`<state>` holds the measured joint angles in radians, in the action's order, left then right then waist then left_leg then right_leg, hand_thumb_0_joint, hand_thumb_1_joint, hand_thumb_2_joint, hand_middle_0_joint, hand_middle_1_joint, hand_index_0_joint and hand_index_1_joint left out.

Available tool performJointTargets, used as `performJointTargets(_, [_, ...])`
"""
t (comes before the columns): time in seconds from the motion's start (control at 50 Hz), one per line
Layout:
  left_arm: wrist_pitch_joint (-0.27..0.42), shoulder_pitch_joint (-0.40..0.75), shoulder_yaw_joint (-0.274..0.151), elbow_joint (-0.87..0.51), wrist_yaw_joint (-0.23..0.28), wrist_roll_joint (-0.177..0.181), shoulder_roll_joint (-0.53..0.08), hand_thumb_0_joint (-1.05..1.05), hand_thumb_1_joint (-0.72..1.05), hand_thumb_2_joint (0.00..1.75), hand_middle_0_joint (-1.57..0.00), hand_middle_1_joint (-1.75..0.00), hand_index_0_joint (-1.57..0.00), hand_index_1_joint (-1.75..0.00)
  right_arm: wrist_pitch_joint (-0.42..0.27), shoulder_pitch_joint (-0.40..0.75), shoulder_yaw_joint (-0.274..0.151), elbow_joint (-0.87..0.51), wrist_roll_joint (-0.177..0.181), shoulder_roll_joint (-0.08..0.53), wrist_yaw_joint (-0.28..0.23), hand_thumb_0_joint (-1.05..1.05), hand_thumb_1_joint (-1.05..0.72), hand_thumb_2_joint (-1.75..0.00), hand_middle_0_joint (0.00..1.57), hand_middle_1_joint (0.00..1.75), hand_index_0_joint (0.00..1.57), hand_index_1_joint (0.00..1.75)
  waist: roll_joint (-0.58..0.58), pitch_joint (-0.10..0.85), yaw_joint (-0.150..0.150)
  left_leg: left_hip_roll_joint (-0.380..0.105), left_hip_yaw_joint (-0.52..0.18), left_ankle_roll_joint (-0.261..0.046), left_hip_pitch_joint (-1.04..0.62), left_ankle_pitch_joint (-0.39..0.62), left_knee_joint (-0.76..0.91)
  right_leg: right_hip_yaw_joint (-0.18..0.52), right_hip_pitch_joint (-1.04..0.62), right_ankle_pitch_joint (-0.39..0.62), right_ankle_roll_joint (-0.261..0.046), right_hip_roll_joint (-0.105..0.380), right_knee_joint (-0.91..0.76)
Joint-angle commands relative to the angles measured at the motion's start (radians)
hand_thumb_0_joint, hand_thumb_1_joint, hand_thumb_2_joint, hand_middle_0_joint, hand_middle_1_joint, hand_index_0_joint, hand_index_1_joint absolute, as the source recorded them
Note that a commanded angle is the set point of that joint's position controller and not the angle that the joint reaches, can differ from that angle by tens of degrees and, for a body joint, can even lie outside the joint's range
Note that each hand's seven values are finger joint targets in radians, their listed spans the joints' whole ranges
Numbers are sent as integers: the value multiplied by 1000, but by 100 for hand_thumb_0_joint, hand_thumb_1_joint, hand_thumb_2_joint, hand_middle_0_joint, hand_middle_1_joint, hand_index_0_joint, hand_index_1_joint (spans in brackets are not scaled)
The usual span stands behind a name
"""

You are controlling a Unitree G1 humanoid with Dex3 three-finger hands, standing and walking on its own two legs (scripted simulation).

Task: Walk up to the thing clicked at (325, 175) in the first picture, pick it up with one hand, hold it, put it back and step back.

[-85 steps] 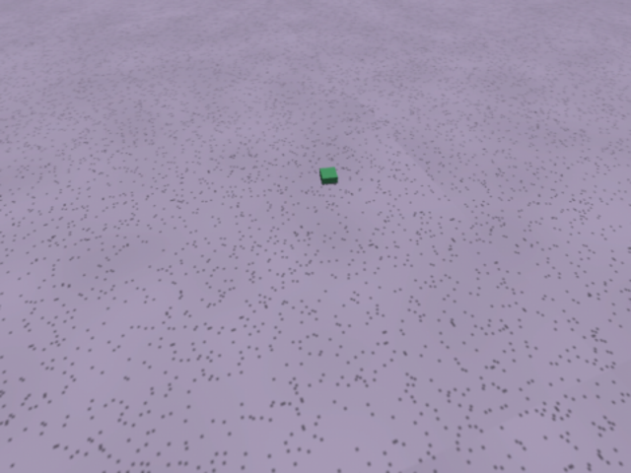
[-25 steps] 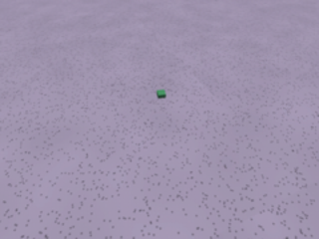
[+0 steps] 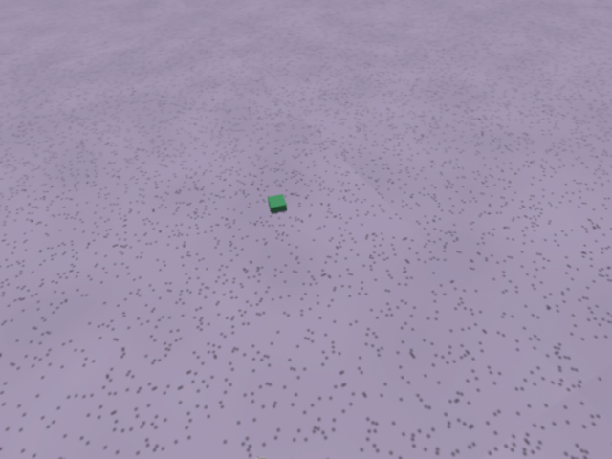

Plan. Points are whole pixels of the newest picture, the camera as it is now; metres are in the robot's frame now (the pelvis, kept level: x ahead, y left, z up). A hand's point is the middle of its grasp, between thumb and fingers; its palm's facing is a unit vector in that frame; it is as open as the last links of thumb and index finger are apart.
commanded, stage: walk up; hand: left
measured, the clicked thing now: (277, 203) +1.44 +0.26 -0.76
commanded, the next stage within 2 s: none
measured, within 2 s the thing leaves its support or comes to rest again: neither
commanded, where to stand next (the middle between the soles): +1.07 +0.03 m, yaw -3 degrees
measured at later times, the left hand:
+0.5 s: hand (170, 335) +0.38 +0.29 -0.13, palm faces -0.14 -0.91 -0.39, open 7.4 cm
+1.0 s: hand (187, 285) +0.51 +0.30 -0.16, palm faces -0.05 -0.92 -0.38, open 7.4 cm
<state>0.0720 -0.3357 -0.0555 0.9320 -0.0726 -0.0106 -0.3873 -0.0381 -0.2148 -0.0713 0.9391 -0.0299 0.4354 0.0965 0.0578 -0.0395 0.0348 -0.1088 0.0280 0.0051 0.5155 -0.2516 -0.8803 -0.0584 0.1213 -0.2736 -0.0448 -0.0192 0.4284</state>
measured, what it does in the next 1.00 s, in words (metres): walks ahead: left foot, then right foot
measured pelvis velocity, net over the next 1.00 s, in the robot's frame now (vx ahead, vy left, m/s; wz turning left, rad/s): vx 0.50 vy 0.02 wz -0.03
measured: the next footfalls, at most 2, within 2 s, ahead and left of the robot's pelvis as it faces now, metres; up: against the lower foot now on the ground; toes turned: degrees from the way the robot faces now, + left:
left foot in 0.18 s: +0.27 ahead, +0.17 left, +0.00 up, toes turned +6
right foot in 0.56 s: +0.44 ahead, -0.13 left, +0.00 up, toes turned -8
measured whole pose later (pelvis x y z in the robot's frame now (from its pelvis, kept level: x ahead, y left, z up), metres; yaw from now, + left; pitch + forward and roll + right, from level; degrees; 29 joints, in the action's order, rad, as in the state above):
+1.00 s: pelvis +0.50 +0.02 -0.02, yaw -2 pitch -2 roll -1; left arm 0.08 -0.39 -0.05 0.88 -0.05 -0.01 -0.45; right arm -0.06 -0.22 -0.07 0.88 -0.02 0.44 0.09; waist 0.00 -0.06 0.05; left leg -0.07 0.07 -0.03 0.43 -0.13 -0.58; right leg -0.08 0.11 -0.46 0.01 0.06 0.61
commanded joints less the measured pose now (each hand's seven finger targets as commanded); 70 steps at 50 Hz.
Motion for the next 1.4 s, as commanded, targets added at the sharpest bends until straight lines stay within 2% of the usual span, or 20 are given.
performJointTargets(0.0, [44,41,-89,-108,23,0,-321,0,90,90,-20,-30,-20,-30,-29,118,-59,-128,-6,178,-5,0,-90,-90,20,30,20,30,-138,-69,21,-46,-32,12,53,55,175,246,42,-204,-163,258,-250])
performJointTargets(0.08, [35,33,-81,-112,25,2,-316,0,90,90,-20,-30,-20,-30,-47,128,-62,-138,-2,157,-8,0,-90,-90,20,30,20,30,-126,-35,17,7,38,-8,-102,92,300,156,27,78,-143,233,-142])
performJointTargets(0.14, [27,10,-59,-125,32,2,-274,0,90,90,-20,-30,-20,-30,-60,-108,-87,-75,-5,202,-28,0,-90,-90,20,30,20,30,7,98,-97,94,85,-62,-504,45,392,45,129,360,-84,138,274])
performJointTargets(0.16, [25,-33,-33,-138,37,9,-204,0,90,90,-20,-30,-20,-30,-64,-266,-120,-51,-25,282,-42,0,-90,-90,20,30,20,30,200,185,-166,-75,-165,-132,-717,-141,446,14,348,210,-38,70,593])
performJointTargets(0.18, [25,-51,-35,-141,45,27,-188,0,90,90,-20,-30,-20,-30,-69,-286,-133,-81,-11,346,-50,0,-90,-90,20,30,20,30,260,198,-162,-323,-663,-225,-803,-270,621,61,588,-235,-8,-95,746])
performJointTargets(0.2, [25,5,-42,-129,57,14,-278,0,90,90,-20,-30,-20,-30,-65,-228,-138,-96,29,350,-48,0,-90,-90,20,30,20,30,122,188,-151,-348,-673,-277,-702,-279,634,201,570,-239,-23,-5,827])
performJointTargets(0.3, [17,-10,-41,-85,25,19,-235,0,90,90,-20,-30,-20,-30,-70,-67,-72,-150,30,232,-59,0,-90,-90,20,30,20,30,74,22,-47,-203,-159,-231,-377,83,610,135,434,-100,25,114,607])
performJointTargets(0.36, [13,69,-39,-117,2,5,-217,0,90,90,-20,-30,-20,-30,-76,-71,-73,-169,19,256,-55,0,-90,-90,20,30,20,30,94,-14,-61,-212,-99,-264,-349,102,621,70,419,-63,45,142,400])
performJointTargets(0.5, [23,3,-82,-73,-2,-8,-254,0,90,90,-20,-30,-20,-30,-65,-26,-51,-196,26,221,-47,0,-90,-90,20,30,20,30,-24,55,37,-122,6,-155,-114,-46,373,-22,-40,113,5,56,210])
performJointTargets(0.52, [29,-73,-97,-56,7,-8,-290,0,90,90,-20,-30,-20,-30,-63,-48,-36,-195,21,184,-47,0,-90,-90,20,30,20,30,-151,91,79,-56,66,-129,-30,-20,157,17,-175,0,-20,53,157])
performJointTargets(0.56, [43,-153,-119,-83,27,0,-431,0,90,90,-20,-30,-20,-30,-55,-63,-24,-210,26,166,-54,0,-90,-90,20,30,20,30,-349,95,105,117,18,-49,223,-297,-327,779,-212,-362,-209,453,-216])
performJointTargets(0.7, [49,46,-77,-130,39,14,-304,0,90,90,-20,-30,-20,-30,-33,-130,-48,-99,20,200,-35,0,-90,-90,20,30,20,30,-221,-20,-19,-13,-55,-25,59,-31,-137,270,107,-54,-169,277,-182])
performJointTargets(0.86, [49,-12,-78,-131,35,8,-312,0,90,90,-20,-30,-20,-30,-41,56,-44,-159,8,149,-9,0,-90,-90,20,30,20,30,-178,-28,25,19,38,-18,-47,116,242,122,83,63,-148,252,-132])
performJointTargets(0.94, [40,49,-66,-151,42,-1,-313,0,90,90,-20,-30,-20,-30,-48,-96,-67,-114,13,185,-17,0,-90,-90,20,30,20,30,-87,44,-91,57,51,-52,-385,82,323,86,189,182,-106,250,83])
performJointTargets(0.96, [36,7,-46,-148,44,0,-262,0,90,90,-20,-30,-20,-30,-56,-211,-86,-79,6,230,-30,0,-90,-90,20,30,20,30,50,118,-138,50,-1,-91,-567,-13,383,16,262,237,-73,172,363])
performJointTargets(0.98, [34,-44,-17,-162,43,12,-168,0,90,90,-20,-30,-20,-30,-61,-297,-113,-84,-9,326,-44,0,-90,-90,20,30,20,30,305,177,-155,-196,-376,-158,-718,-152,477,-15,479,-63,-8,63,668])
performJointTargets(1.0, [28,-58,-34,-147,56,19,-238,0,90,90,-20,-30,-20,-30,-62,-259,-117,-121,22,360,-50,0,-90,-90,20,30,20,30,202,176,-141,-342,-697,-254,-711,-210,622,55,596,-259,-10,-13,762])
performJointTargets(1.12, [7,-83,-40,-57,36,17,-246,0,90,90,-20,-30,-20,-30,-67,-81,-59,-160,34,226,-60,0,-90,-90,20,30,20,30,94,10,-33,-158,-157,-200,-349,98,613,107,419,-38,23,126,625])
performJointTargets(1.22, [-3,45,-47,-98,10,-2,-228,0,90,90,-20,-30,-20,-30,-70,-96,-65,-173,27,253,-56,0,-90,-90,20,30,20,30,91,-45,-60,-173,-144,-252,-319,-87,672,47,443,10,46,153,410])
performJointTargets(1.38, [24,28,-65,-76,13,-6,-222,0,90,90,-20,-30,-20,-30,-50,-70,-51,-193,25,227,-53,0,-90,-90,20,30,20,30,-4,21,3,-113,-42,-170,-226,19,406,-27,62,107,14,55,119])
